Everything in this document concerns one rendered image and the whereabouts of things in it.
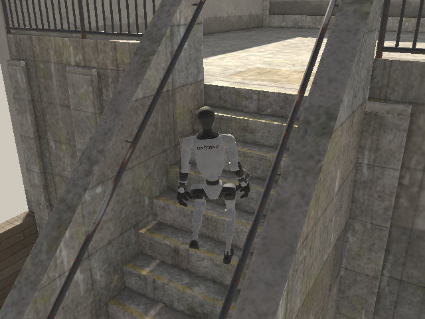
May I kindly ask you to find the robot left forearm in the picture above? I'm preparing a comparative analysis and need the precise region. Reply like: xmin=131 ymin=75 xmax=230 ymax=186
xmin=177 ymin=165 xmax=188 ymax=193

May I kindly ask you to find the robot right upper arm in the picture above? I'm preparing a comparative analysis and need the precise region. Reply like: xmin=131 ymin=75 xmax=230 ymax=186
xmin=222 ymin=134 xmax=239 ymax=171

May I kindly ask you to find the robot left upper arm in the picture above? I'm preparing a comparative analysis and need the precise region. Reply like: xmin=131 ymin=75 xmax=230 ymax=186
xmin=181 ymin=136 xmax=195 ymax=173

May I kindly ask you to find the robot right forearm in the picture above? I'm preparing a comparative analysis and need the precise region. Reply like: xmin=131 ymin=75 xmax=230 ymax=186
xmin=233 ymin=161 xmax=248 ymax=187

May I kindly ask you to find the robot left shin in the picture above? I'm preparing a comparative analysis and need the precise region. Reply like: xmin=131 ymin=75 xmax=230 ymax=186
xmin=192 ymin=200 xmax=203 ymax=241

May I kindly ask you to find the robot left hand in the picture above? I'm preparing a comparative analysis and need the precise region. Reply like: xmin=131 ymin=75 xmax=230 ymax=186
xmin=177 ymin=191 xmax=192 ymax=207

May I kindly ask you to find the robot right thigh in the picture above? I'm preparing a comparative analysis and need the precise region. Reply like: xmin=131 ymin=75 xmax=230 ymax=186
xmin=222 ymin=183 xmax=236 ymax=221

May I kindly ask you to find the robot right hand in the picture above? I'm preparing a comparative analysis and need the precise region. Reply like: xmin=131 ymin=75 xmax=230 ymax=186
xmin=236 ymin=183 xmax=250 ymax=199

